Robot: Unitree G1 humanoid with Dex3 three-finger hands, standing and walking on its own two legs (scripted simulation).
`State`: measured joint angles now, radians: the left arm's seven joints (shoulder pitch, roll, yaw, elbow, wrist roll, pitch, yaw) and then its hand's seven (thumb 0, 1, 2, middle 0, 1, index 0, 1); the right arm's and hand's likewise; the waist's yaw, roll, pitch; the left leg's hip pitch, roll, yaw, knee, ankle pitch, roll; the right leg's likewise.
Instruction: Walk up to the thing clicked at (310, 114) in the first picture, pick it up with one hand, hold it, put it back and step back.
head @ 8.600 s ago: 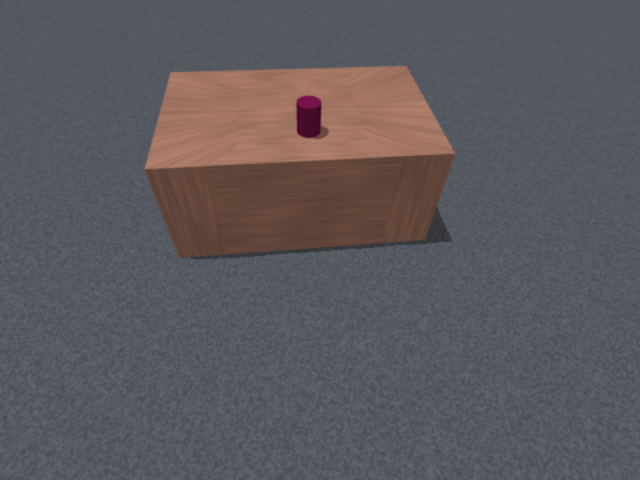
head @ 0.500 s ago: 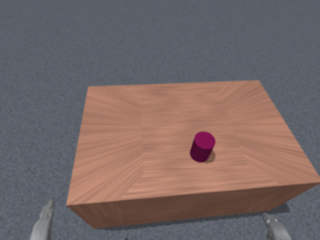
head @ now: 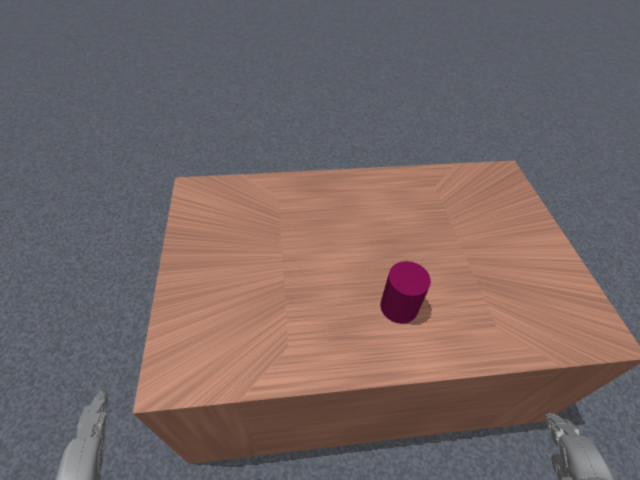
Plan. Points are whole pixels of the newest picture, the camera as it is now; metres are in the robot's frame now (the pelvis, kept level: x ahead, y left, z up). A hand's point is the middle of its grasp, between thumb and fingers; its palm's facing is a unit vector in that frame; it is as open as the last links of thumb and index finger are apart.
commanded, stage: go down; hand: right
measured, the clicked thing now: (404, 293) +0.52 -0.19 -0.23
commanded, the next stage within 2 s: approach in 1.56 s
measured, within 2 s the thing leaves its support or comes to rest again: neither
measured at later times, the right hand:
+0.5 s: hand (562, 326) +0.32 -0.32 +0.01, palm faces +0.19 +0.97 -0.15, open 17.6 cm
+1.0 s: hand (583, 273) +0.38 -0.35 +0.05, palm faces +0.22 +0.97 -0.07, open 17.5 cm
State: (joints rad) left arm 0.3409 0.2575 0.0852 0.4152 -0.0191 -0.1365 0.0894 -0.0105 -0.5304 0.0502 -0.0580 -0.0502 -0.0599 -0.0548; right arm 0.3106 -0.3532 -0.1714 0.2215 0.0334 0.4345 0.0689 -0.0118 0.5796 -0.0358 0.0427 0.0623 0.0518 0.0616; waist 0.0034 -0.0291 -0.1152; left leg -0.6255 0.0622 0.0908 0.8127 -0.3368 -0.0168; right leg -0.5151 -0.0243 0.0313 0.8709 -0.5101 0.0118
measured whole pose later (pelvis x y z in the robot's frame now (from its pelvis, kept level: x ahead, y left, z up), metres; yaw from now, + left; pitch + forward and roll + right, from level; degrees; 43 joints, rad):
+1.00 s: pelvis -0.01 +0.00 +0.00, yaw +1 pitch +13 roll +2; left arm 0.27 0.26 -0.03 0.46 -0.02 -0.16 0.09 -0.01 -0.54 0.07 -0.06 -0.05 -0.06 -0.06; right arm -0.54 -0.76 -0.56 1.12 0.11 -0.12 0.43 -0.02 0.55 -0.03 0.05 0.05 0.05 0.04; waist 0.11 0.03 -0.09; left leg -0.72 0.05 0.08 0.75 -0.26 -0.01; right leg -0.63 -0.03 0.02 0.86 -0.47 0.01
